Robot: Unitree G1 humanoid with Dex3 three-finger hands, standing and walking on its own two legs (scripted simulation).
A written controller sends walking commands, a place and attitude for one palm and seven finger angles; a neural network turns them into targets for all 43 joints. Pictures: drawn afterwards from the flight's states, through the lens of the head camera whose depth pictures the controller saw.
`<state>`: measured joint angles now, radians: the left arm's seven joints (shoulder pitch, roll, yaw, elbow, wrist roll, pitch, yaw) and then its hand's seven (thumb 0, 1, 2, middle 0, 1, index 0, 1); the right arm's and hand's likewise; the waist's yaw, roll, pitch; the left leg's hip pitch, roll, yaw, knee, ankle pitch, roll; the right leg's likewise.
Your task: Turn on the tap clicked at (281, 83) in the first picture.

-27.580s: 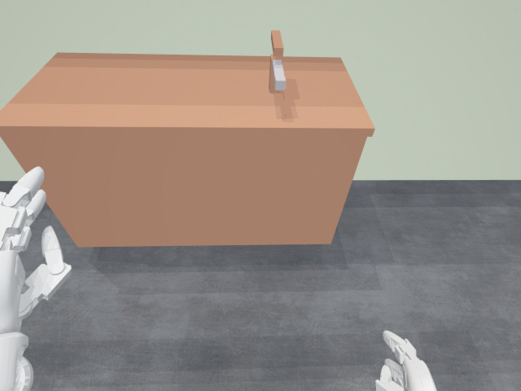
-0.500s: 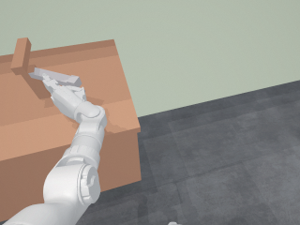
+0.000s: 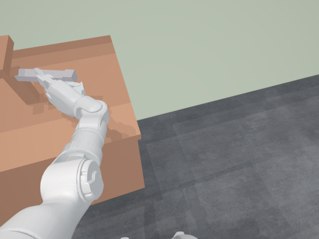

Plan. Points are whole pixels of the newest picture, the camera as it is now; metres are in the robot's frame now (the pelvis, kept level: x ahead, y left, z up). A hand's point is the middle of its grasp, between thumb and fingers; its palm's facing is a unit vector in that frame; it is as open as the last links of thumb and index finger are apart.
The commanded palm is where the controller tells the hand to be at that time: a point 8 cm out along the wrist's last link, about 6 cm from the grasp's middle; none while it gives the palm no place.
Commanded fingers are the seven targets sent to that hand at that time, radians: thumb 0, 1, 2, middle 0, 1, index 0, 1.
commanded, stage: lift the hand up off the lever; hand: left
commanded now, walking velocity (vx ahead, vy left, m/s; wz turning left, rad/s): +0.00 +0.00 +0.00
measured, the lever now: (70, 77) +0.53 +0.20 +0.09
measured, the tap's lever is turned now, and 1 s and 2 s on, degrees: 70 73 73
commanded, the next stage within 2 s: none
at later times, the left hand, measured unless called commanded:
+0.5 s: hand (76, 83) +0.50 +0.18 +0.10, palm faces +0.78 -0.62 -0.13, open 7.8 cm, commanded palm +0.44 +0.20 +0.10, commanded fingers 0.00 0.90 0.90 -0.15 -0.15 -0.15 -0.15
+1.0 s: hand (68, 79) +0.49 +0.19 +0.12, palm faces +0.78 -0.62 -0.11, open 7.8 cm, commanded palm +0.43 +0.20 +0.12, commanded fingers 0.00 0.90 0.90 -0.15 -0.15 -0.15 -0.15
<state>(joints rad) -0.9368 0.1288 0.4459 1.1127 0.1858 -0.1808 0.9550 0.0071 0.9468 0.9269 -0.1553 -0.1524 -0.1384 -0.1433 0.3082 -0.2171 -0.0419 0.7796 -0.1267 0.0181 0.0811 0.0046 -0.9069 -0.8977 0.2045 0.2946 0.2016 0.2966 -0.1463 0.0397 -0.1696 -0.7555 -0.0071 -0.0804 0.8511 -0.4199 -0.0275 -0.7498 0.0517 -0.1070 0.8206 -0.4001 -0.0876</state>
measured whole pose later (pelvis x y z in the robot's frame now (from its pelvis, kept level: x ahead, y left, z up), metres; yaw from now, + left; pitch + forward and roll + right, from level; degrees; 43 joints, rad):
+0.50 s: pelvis +0.00 +0.01 +0.01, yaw -1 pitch +17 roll -1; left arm -0.91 0.13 0.45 1.08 0.18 -0.17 0.93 0.02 0.90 0.90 -0.15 -0.15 -0.16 -0.15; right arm 0.34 -0.21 -0.04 0.78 -0.13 0.01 0.10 0.00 -0.91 -0.90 0.20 0.29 0.20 0.30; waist -0.15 0.04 -0.16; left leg -0.71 0.00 -0.07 0.83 -0.42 -0.01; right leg -0.69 0.05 -0.10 0.78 -0.39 -0.07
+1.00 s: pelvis +0.01 +0.02 +0.01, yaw -1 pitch +15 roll -1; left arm -0.86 0.10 0.42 0.96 0.16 -0.09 0.92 0.02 0.89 0.90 -0.15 -0.15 -0.16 -0.15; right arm 0.31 -0.21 -0.05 0.77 -0.12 0.03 0.09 0.00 -0.91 -0.90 0.20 0.29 0.20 0.30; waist -0.12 0.04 -0.16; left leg -0.63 -0.01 -0.07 0.78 -0.41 -0.01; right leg -0.62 0.05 -0.09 0.73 -0.38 -0.06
